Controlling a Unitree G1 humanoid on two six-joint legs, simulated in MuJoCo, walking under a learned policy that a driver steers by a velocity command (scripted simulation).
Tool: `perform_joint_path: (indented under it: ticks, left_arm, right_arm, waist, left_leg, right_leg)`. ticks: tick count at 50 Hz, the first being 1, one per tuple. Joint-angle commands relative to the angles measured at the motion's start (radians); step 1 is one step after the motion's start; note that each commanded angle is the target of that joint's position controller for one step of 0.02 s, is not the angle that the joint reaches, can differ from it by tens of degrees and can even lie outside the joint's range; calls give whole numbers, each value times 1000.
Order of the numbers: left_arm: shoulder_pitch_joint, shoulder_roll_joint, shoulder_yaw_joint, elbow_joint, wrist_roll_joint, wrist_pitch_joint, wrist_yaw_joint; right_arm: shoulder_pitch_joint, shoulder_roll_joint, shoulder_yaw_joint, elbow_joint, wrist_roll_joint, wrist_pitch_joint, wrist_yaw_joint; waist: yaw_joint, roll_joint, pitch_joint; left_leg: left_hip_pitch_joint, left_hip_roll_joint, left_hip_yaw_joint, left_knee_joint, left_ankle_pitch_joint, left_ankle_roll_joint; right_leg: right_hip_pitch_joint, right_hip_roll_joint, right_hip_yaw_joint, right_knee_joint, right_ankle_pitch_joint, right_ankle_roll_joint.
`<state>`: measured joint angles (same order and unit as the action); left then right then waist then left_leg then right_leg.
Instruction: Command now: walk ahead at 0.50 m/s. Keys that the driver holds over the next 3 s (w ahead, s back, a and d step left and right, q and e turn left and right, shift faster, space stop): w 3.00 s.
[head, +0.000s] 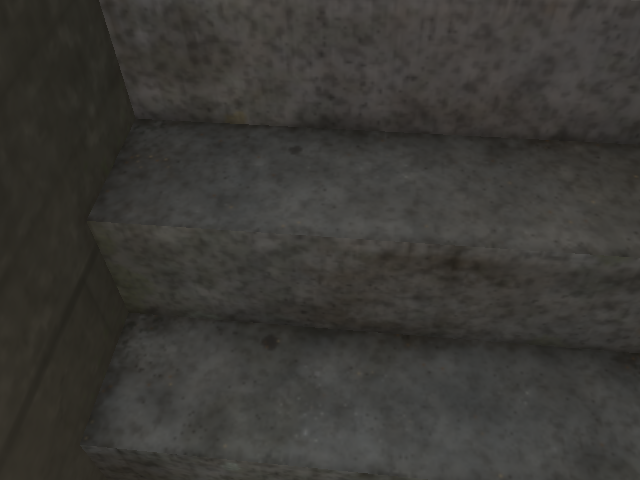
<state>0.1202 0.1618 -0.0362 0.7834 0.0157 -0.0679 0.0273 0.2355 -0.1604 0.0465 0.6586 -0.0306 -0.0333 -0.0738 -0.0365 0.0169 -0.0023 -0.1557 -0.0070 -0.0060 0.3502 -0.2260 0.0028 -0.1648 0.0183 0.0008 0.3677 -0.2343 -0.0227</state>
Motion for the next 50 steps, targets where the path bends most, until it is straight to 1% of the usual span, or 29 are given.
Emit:
perform_joint_path:
  ticks: [1,12,13,15,16,17,21,23,26,27,32,50]
  left_arm:
    - [-54,77,25,-94,-1,-15,2]
    - [-54,44,44,-174,-4,-8,3]
    - [-58,43,47,-179,-5,-9,-3]
    - [-61,36,50,-192,-3,-9,-6]
    - [-63,35,50,-213,1,-9,3]
    - [-66,33,52,-219,1,-10,1]
    - [-70,22,55,-243,3,-9,1]
    - [-70,18,54,-255,5,-6,9]
    - [-73,15,55,-266,5,-6,10]
    - [-72,9,56,-255,3,-4,7]
    - [-80,7,59,-252,4,-5,3]
    - [-84,-4,65,-239,0,-6,1]
  right_arm:
    - [-5,-56,-22,-84,0,-13,-3]
    - [-30,-24,-45,-147,0,-10,-3]
    - [-32,-28,-51,-154,-4,-5,-2]
    - [-38,-20,-55,-164,-5,-1,-1]
    - [-48,-11,-52,-167,-1,-7,2]
    - [-52,-14,-56,-169,-3,-4,3]
    - [-65,-6,-61,-174,-5,-1,5]
    - [-72,4,-58,-173,-1,-9,6]
    - [-84,6,-60,-172,-3,-10,7]
    - [-79,7,-62,-171,-5,-10,4]
    - [-87,15,-65,-171,-3,-11,5]
    - [-92,24,-72,-163,0,-12,4]
  waist:
    - [-3,-9,-70]
    - [2,-14,-85]
    - [0,-9,-93]
    - [0,-11,-93]
    - [0,-2,-84]
    - [0,1,-93]
    - [-2,-14,-99]
    - [0,-17,-92]
    - [0,-15,-103]
    - [2,-30,-107]
    - [1,-15,-108]
    - [2,-16,-118]
  left_leg:
    - [57,128,-103,-19,233,54]
    - [50,126,-99,-13,254,52]
    - [55,126,-99,-12,252,51]
    - [49,126,-98,-11,250,50]
    - [39,118,-95,-6,270,49]
    - [47,120,-95,-3,274,49]
    - [43,120,-95,3,268,46]
    - [36,120,-95,4,270,46]
    - [39,120,-95,9,273,43]
    - [42,127,-96,5,256,44]
    - [42,125,-94,8,249,40]
    - [48,125,-88,17,266,38]
  right_leg:
    - [-13,-143,112,-41,246,-32]
    - [-14,-138,101,-28,236,-26]
    - [-19,-138,100,-20,236,-30]
    - [-22,-138,100,-17,231,-29]
    - [-22,-129,97,-19,211,-16]
    - [-31,-131,97,-13,209,-17]
    - [-35,-131,98,-7,207,-14]
    - [-33,-130,99,-12,205,-8]
    - [-29,-130,99,-8,215,-8]
    - [-25,-139,103,-10,237,-15]
    - [-23,-140,106,-7,252,-18]
    - [-16,-139,105,-4,285,-23]
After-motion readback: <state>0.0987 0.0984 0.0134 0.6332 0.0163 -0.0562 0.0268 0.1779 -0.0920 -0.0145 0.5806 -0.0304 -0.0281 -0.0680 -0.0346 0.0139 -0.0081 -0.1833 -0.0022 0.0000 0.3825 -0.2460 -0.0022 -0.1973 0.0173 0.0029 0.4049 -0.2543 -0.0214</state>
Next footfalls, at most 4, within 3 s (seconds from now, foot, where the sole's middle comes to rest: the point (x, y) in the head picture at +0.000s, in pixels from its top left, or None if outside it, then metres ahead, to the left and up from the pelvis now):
none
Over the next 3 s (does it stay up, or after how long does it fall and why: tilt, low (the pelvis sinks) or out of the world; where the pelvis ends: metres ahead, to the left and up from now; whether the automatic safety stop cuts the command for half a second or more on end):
stays up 0.01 0.00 0.00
